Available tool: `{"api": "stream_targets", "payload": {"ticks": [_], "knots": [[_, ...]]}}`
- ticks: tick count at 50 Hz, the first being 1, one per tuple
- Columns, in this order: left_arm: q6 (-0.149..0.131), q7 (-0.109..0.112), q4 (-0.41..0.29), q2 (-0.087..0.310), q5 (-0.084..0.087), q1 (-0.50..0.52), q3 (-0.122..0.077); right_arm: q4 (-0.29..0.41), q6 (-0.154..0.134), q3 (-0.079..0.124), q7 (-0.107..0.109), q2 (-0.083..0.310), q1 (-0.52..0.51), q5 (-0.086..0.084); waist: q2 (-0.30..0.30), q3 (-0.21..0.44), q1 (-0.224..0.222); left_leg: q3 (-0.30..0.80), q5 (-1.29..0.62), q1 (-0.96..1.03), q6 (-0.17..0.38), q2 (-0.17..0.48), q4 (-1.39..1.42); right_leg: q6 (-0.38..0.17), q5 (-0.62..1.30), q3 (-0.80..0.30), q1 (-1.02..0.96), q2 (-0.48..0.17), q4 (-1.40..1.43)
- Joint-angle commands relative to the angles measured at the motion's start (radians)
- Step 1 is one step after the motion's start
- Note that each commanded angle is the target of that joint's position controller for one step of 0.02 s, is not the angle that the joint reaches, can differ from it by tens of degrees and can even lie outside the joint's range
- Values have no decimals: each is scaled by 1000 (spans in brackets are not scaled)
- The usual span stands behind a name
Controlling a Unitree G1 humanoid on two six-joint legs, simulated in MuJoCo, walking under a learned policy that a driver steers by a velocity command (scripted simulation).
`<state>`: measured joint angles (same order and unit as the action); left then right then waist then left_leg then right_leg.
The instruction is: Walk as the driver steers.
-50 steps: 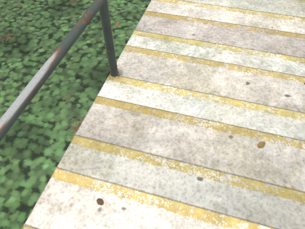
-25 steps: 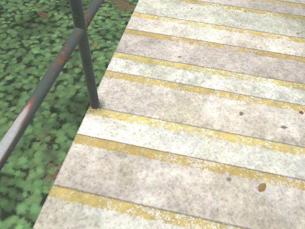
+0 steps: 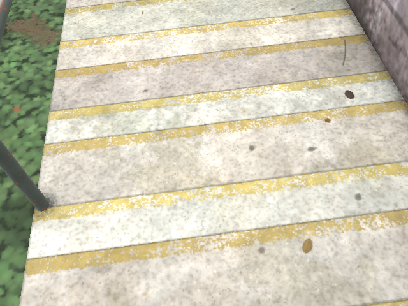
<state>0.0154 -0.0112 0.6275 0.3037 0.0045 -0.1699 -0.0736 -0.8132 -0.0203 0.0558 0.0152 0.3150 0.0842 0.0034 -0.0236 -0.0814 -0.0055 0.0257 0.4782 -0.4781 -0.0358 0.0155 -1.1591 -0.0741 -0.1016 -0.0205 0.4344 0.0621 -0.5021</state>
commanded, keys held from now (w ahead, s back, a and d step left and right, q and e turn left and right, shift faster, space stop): e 0.70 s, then w+e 0.16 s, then q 0.14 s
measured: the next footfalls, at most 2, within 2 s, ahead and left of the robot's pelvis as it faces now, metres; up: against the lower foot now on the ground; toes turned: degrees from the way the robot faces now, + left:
left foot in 0.30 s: +0.13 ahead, +0.15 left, +0.00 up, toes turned -16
right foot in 0.70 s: +0.02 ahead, -0.11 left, +0.00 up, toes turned -26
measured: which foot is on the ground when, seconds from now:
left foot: up 0.00-0.28, down 0.30-0.70, up 0.72-1.00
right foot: down 0.00-0.30, up 0.32-0.68, down 0.70-1.00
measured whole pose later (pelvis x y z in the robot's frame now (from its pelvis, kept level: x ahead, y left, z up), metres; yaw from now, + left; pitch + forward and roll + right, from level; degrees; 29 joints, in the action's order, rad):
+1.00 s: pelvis +0.06 -0.02 +0.01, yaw -32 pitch +2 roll +1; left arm -0.02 0.01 0.63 0.29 -0.01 -0.27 -0.06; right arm -0.75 -0.04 0.08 -0.02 0.32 0.14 0.01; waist -0.02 0.00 -0.03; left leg 0.02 0.24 -0.46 -0.04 0.03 -0.68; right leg -0.04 -0.26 -0.10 0.21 0.05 -0.43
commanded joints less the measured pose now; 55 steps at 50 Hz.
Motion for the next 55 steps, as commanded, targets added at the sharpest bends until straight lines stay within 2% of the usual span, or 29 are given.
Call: {"api": "stream_targets", "payload": {"ticks": [1, 5, 10, 12, 14, 15, 16, 17, 18, 19, 21, 24, 28, 31, 33, 34, 35, 36, 37, 38, 39, 40, 43, 45, 48, 51, 53, 54, 55], "knots": [[-9, 25, -83, 157, -14, 19, -47, 39, -2, 28, 14, 100, 75, 7, 122, 195, 39, 44, -77, -39, -6, 12, 92, -163, 96, -321, -181, -221, 210], [-5, 43, -91, 181, -4, 4, -62, 47, 10, 24, 13, 77, 51, 8, 112, 217, 22, 52, -128, 4, -39, -9, 263, -174, 55, -325, -155, -206, 192], [2, 39, -110, 151, -4, 13, -53, 62, 20, 28, 7, 79, 24, -4, 183, 216, -12, 72, -154, 55, -34, -31, 426, -156, -50, -415, -173, -198, 176], [11, 30, -123, 169, 8, 20, -57, 71, 7, 36, -2, 87, 41, -10, 179, 215, 0, 72, -157, 105, -16, -37, 518, -143, -38, -472, -191, -200, 149], [22, 31, -118, 160, 24, 27, -53, 62, 0, 45, -8, 89, 95, -8, 155, 195, 40, 47, -269, 238, 17, -34, 722, -90, -75, -463, -136, -151, 106], [22, 33, -121, 117, 18, 1, -40, 54, -1, 62, 2, 151, 124, 4, 74, 202, 29, 161, -311, 332, 58, 107, 784, -33, -213, -406, -63, -91, -4], [16, 33, -140, 85, 18, -24, -33, 59, 10, 81, 16, 242, 92, 24, -185, 146, -31, 377, -427, 350, 181, 297, 856, 28, -432, -182, 116, 73, -205], [4, 31, -140, 162, 1, -28, -54, 81, 7, 75, 20, 202, 75, 45, -240, 140, -10, 499, -510, 277, 297, 406, 891, 79, -513, -118, 147, 64, -473], [7, 29, -113, 200, 8, -47, -71, 110, 5, 59, 27, 140, 28, 34, -152, 137, -19, 418, -528, 277, 290, 378, 871, 95, -455, -133, 154, 28, -601], [17, 30, -87, 193, 21, -68, -75, 123, 3, 51, 29, 110, -8, 24, -102, 133, -38, 318, -510, 293, 244, 304, 848, 110, -394, -123, 163, 19, -649], [39, 29, -75, 144, 21, -65, -62, 136, 8, 42, 30, 90, -19, -1, -113, 103, -21, 193, -545, 338, 213, 240, 824, 148, -324, -100, 215, 0, -719], [35, 14, -114, 118, 39, 15, -47, 134, 27, 49, 35, 114, 34, 10, -150, 99, 22, 105, -585, 404, 232, 207, 831, 175, -277, -37, 218, -33, -598], [33, -15, -140, 93, 30, 61, -27, 147, 43, 63, 20, 168, 45, 0, -169, 134, 51, 57, -595, 405, 251, 251, 830, 160, -320, 16, 68, -87, -364], [33, -22, -133, 118, 32, 40, -36, 151, 41, 76, 11, 200, 44, -10, -167, 145, 43, 43, -620, 407, 236, 283, 801, 134, -290, 54, -23, -88, -215], [31, -19, -113, 124, 26, -2, -45, 153, 38, 73, 15, 194, 17, -28, -136, 140, 4, 0, -627, 371, 190, 268, 726, 94, -142, 93, -121, -62, -30], [28, -11, -98, 138, 23, -42, -55, 139, 33, 66, 16, 165, 53, -31, -99, 154, -10, -40, -562, 322, 140, 242, 649, 61, -58, 77, -222, -44, 68], [23, 2, -97, 214, 27, -75, -78, 130, 27, 56, 13, 120, 111, -7, 93, 170, 1, -132, -331, 160, 51, 164, 443, 5, 256, -112, -382, -156, 123], [19, 13, -109, 337, 4, -100, -98, 196, 21, 30, 8, 59, 64, 42, 399, 179, 13, -159, 159, -164, -37, 7, 197, -201, 417, -499, -479, -411, 123], [-6, 4, -104, 273, -16, -152, -85, 210, 11, 44, 13, 107, -31, 22, 264, 239, -81, 14, 190, -212, -26, -3, 43, -285, 209, -541, -455, -426, 166], [-24, 5, -80, 222, -9, -158, -68, 212, 3, 50, 5, 119, -42, -4, 215, 210, -64, 46, 110, -263, -1, 23, 20, -244, -68, -490, -460, -375, 193], [-32, 9, -72, 191, 11, -126, -59, 197, -3, 58, -1, 132, -34, -12, 166, 167, -47, 46, 24, -281, 17, 46, 54, -192, -297, -454, -430, -332, 221], [-35, 12, -75, 178, 21, -94, -51, 189, -5, 65, -3, 149, -38, -1, 161, 130, -40, 45, -43, -284, 20, 55, 92, -169, -402, -443, -388, -316, 247], [-39, 26, -96, 172, 5, -48, -43, 170, -33, 61, -20, 118, -23, 3, 185, 108, -15, 13, -188, -162, 4, 14, 220, -146, -378, -372, -267, -241, 286], [-44, 31, -93, 154, -4, -31, -36, 147, -43, 44, -26, 80, -16, 4, 185, 105, -16, -9, -251, -89, -5, 2, 370, -127, -192, -276, -257, -207, 251], [-47, 24, -62, 144, -11, -72, -29, 148, -46, 20, -38, 42, -38, 8, 182, 129, -45, -25, -261, 31, -16, 4, 496, -130, 37, -234, -239, -227, 199], [-46, 11, -44, 127, -18, -63, -16, 144, -34, 17, -43, 62, -11, -7, 157, 129, -23, -30, -275, 137, 7, 6, 569, -127, 114, -243, -209, -259, 165], [-47, 10, -34, 97, -15, -46, -3, 133, -30, 14, -42, 65, 23, 3, 127, 126, 10, -25, -388, 254, 36, -4, 711, -80, 34, -215, -176, -222, 125], [-57, 10, -21, 85, -26, -63, 3, 147, -28, 16, -37, 91, 15, 13, 83, 125, 13, 46, -552, 319, 56, 43, 741, -34, -23, -184, -146, -184, 91], [-67, 12, -18, 85, -47, -121, 1, 168, -24, 29, -29, 169, 5, 14, -32, 151, -39, 146, -817, 373, 101, 132, 704, 20, -121, -106, -124, -98, -3]]}}
Velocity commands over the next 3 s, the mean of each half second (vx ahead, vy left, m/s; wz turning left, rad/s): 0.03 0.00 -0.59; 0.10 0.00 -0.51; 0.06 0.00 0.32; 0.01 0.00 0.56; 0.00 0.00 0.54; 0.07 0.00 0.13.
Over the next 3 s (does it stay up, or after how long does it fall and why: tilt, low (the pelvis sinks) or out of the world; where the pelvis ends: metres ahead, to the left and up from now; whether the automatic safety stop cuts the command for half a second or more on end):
stays up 0.13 -0.03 0.01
